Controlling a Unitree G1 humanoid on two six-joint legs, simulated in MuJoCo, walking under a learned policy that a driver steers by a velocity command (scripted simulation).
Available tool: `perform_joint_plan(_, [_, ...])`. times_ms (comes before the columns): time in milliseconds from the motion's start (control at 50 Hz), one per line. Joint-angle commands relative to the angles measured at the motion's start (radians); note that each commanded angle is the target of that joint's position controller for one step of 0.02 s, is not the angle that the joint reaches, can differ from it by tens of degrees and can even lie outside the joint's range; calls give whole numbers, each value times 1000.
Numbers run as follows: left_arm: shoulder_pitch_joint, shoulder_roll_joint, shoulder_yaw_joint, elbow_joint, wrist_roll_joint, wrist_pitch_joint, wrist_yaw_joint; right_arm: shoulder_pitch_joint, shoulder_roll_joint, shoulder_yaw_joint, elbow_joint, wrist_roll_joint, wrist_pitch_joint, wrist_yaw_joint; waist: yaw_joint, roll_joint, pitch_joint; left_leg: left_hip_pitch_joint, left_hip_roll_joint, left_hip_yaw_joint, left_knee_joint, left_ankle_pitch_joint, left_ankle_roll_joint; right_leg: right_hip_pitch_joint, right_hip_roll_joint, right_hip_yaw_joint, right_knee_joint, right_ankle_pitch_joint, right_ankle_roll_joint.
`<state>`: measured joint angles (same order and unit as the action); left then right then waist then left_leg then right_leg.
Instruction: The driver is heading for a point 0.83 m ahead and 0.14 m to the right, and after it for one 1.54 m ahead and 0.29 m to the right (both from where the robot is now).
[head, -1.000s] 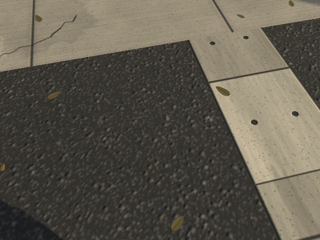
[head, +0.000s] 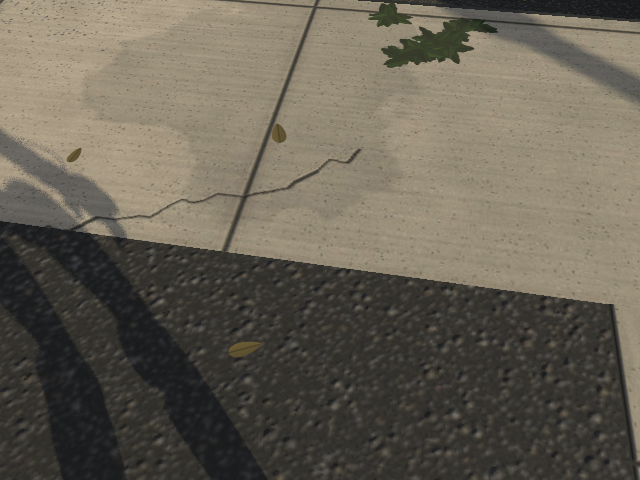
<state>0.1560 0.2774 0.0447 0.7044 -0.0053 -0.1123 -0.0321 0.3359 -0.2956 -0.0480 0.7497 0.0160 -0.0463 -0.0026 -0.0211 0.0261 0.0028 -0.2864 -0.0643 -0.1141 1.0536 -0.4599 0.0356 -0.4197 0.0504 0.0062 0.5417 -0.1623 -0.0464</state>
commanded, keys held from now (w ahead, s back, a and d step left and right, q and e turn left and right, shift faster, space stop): w+e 0.70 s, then w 0.08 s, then w+q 0.22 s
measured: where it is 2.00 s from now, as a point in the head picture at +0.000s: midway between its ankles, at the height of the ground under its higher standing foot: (415, 265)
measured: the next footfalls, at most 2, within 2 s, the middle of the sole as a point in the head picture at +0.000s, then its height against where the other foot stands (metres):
left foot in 0.38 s outside the picture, level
right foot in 0.86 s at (458, 452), level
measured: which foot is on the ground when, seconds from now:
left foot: up 0.00-0.36, down 0.38-0.86, up 0.88-1.00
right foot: down 0.00-0.38, up 0.40-0.84, down 0.86-1.00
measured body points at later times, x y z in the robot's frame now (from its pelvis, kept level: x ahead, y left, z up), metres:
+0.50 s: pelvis +0.26 +0.02 +0.01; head +0.28 +0.03 +0.46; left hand +0.39 +0.28 -0.11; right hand +0.38 -0.27 -0.07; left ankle +0.33 +0.12 -0.73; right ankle +0.15 -0.09 -0.64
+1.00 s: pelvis +0.49 -0.13 +0.01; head +0.52 -0.15 +0.45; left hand +0.75 +0.04 -0.08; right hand +0.41 -0.40 -0.13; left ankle +0.46 +0.07 -0.63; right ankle +0.50 -0.23 -0.73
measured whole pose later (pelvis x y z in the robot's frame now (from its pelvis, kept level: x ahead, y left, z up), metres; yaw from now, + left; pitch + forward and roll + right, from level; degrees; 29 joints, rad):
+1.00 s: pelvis +0.49 -0.13 +0.01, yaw -24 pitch +1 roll +1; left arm 0.17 0.26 0.04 0.66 0.00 -0.06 -0.03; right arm 0.31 -0.30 -0.05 0.87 0.04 -0.07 0.01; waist -0.03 0.02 0.05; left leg -0.39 0.07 -0.03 1.16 -0.40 0.01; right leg -0.36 0.00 -0.07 0.52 -0.19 -0.05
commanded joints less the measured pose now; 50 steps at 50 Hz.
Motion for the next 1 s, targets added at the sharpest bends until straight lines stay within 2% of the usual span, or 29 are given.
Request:
perform_joint_plan(20, [140, 134, 37, -21, 2, 16, 2, -124, -120, -24, -133, -15, -44, 3, 81, -74, -5, -486, 108, 14, 144, 87, -2, 395, -307, 523, -298, -197, -207])
perform_joint_plan(40, [123, 117, 30, -26, 7, 17, 5, -120, -108, -27, -134, -26, -48, 3, 53, -85, 3, -434, 134, 11, 74, 129, -6, 335, -270, 467, -313, -102, -196])
perform_joint_plan(80, [115, 112, 28, -26, 2, 20, 10, -94, -77, -22, -130, -29, -50, 5, 26, -125, -16, -365, 136, 35, -29, 150, -27, 286, -224, 393, -332, 30, -198])
perform_joint_plan(120, [129, 138, 37, -16, -7, 23, 21, -128, -57, -14, -138, -32, -49, 3, 28, -125, -18, -337, 122, 60, -152, 184, -56, 247, -210, 336, -340, 126, -210])
perform_joint_plan(180, [162, 170, 50, 3, -16, 34, 37, -237, -27, 2, -155, -28, -54, 8, 63, -114, -5, -255, 94, 67, -365, 368, -81, 188, -177, 275, -335, 145, -185])
perform_joint_plan(280, [241, 172, 55, 29, -27, 57, 46, -349, -59, -9, -181, -8, -70, 20, 93, -118, -1, -152, 51, 40, -538, 463, -84, 214, -190, 345, -270, 60, -154])
perform_joint_plan(340, [220, 164, 57, 23, -25, 68, 50, -283, -92, -29, -166, -4, -80, 18, 35, -140, -17, -12, 55, 42, -615, 408, -43, 225, -185, 397, -178, 40, -116])
perform_joint_plan(360, [212, 137, 49, 16, -20, 68, 49, -204, -114, -43, -148, -10, -82, 11, -6, -135, -58, 119, 78, 39, -637, 392, -16, 190, -144, 377, -95, 61, -89])
perform_joint_plan(380, [193, 82, 30, -5, -8, 63, 45, -62, -165, -59, -133, -26, -84, 1, -76, -57, -170, 338, 224, -89, -624, 339, 46, 88, -89, 304, 144, -9, -52])
perform_joint_plan(400, [304, 11, 7, -35, -22, 50, 46, 39, -252, -82, -107, -35, -66, -2, -52, 223, -304, 641, 449, -464, -677, 175, 196, -214, 39, 152, 455, -337, 9])
perform_joint_plan(420, [313, 91, 20, -31, -37, 47, 48, 55, -196, -74, -92, -18, -57, 5, -56, 252, -268, 622, 500, -651, -743, -42, 230, -373, -26, 146, 633, -424, 24])
perform_joint_plan(440, [234, 153, 38, -29, -36, 51, 48, 13, -130, -56, -98, -14, -56, 4, -70, 142, -140, 513, 453, -526, -761, -50, 192, -411, -67, 155, 699, -336, 30])
perform_joint_plan(460, [184, 151, 41, -35, -26, 58, 48, -36, -101, -45, -101, -19, -54, 4, -55, 81, -70, 407, 407, -388, -774, 67, 163, -391, -96, 129, 702, -262, 37])
perform_joint_plan(480, [156, 139, 43, -44, -18, 61, 45, -76, -73, -36, -94, -23, -52, 6, -35, 69, -19, 321, 365, -291, -799, 175, 153, -370, -118, 123, 668, -209, 44])
perform_joint_plan(520, [145, 104, 43, -55, -23, 74, 34, -114, -56, -31, -82, -30, -56, 7, -1, 103, 17, 210, 319, -152, -850, 299, 136, -305, -154, 107, 621, -155, 49])
perform_joint_plan(600, [81, 61, 30, -94, -14, 86, 24, -108, -102, -50, -44, -23, -67, 5, 6, 60, 28, 185, 327, -5, -898, 480, 164, -319, -170, 88, 497, -45, 71])
perform_joint_plan(700, [-56, 44, 16, -131, -16, 73, -7, -85, -149, -59, -6, -14, -55, -2, -37, 31, 46, 209, 305, 162, -898, 542, 127, -246, -151, 26, 222, 181, 48])
perform_joint_plan(760, [-133, 43, 11, -166, -18, 71, -18, -25, -172, -64, 33, 5, -45, 3, -54, 24, 71, 261, 333, 182, -889, 553, 117, -210, -129, 5, 121, 142, 14])
perform_joint_plan(800, [-149, 60, 17, -183, -12, 70, -21, 0, -191, -68, 58, 17, -33, 6, -38, 29, 74, 311, 355, 184, -839, 692, 112, -166, -97, -18, 71, 44, -20])
perform_joint_plan(820, [-121, 80, 27, -182, -7, 69, -19, 1, -206, -70, 68, 22, -27, 6, -5, 45, 50, 327, 357, 188, -775, 857, 106, -93, -68, -41, 45, -6, -40])
perform_joint_plan(840, [-15, 112, 46, -155, -2, 68, -16, -6, -211, -66, 78, 27, -19, 4, 68, 47, -13, 312, 335, 212, -641, 1002, 89, 71, -34, -69, -9, 15, -65])
perform_joint_plan(860, [142, 164, 74, -106, -1, 69, -4, 4, -187, -52, 85, 23, -18, 2, 145, 36, -104, 204, 290, 241, -448, 997, 59, 330, -24, -68, -28, 80, -91])
perform_joint_plan(880, [301, 261, 98, -78, 16, 75, 16, 27, -109, -21, 55, -4, -27, 5, 186, -105, -259, -103, 210, 254, -91, 622, 8, 698, -261, 225, -1, 104, -175])
perform_joint_plan(900, [301, 296, 92, -84, 13, 72, 18, 117, -32, 9, 53, -5, -46, 16, 121, -276, -421, -333, 53, 105, 191, -144, -27, 844, -475, 663, -131, -8, -299])
perform_joint_plan(920, [286, 205, 69, -85, 12, 63, 13, 15, -148, -26, 56, 29, -54, 20, 171, -146, -356, -410, 88, -12, 271, -129, -19, 764, -450, 617, -178, -48, -254])
perform_joint_plan(940, [233, 180, 58, -71, 8, 56, 12, -57, -157, -31, 24, 44, -57, 21, 145, -148, -193, -463, 129, 15, 250, -47, -12, 628, -413, 442, -200, 10, -212])
perform_joint_plan(960, [167, 147, 49, -63, 6, 50, 11, -81, -136, -28, 25, 28, -56, 13, 104, -106, -122, -439, 170, 31, 187, 40, -14, 504, -365, 341, -227, 54, -183])
perform_joint_plan(980, [116, 113, 41, -63, 9, 43, 7, -71, -131, -34, 33, 14, -45, 9, 67, -124, -73, -395, 195, 31, 145, 103, -21, 404, -332, 260, -265, 99, -168])
perform_joint_plan(1000, [84, 91, 37, -62, 15, 32, 6, -28, -115, -34, 51, 16, -28, 9, 34, -141, -62, -328, 213, 21, 133, 156, -27, 334, -312, 203, -309, 99, -160])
